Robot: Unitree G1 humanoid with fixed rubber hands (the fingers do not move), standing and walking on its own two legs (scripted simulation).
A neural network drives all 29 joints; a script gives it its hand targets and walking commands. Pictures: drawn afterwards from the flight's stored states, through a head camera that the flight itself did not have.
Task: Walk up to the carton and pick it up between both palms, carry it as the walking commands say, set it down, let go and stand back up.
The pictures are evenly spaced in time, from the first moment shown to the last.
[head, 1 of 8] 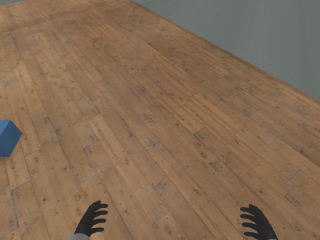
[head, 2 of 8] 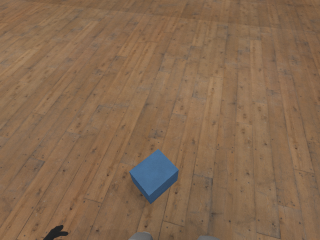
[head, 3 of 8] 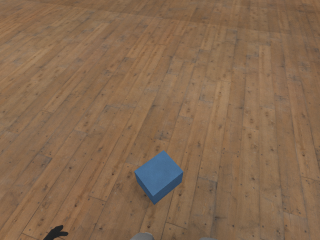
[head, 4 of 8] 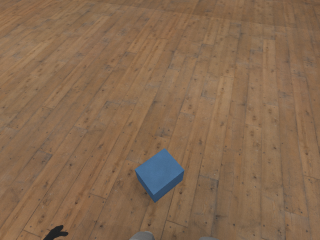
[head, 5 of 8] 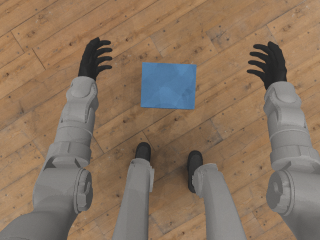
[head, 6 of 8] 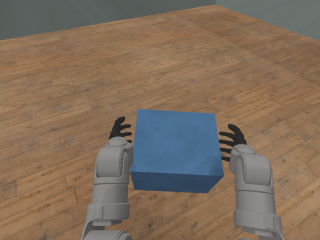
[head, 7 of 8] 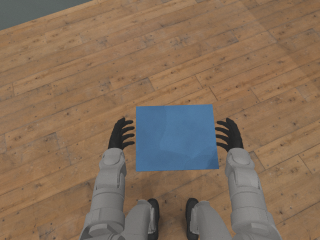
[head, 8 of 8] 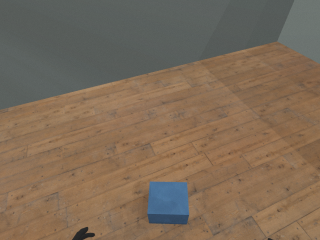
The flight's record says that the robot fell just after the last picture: no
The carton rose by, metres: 0.73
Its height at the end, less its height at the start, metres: +0.00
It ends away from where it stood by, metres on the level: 2.53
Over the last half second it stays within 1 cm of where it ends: yes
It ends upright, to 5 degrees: yes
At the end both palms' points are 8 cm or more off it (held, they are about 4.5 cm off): yes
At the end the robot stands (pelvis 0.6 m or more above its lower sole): yes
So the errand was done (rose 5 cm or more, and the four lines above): yes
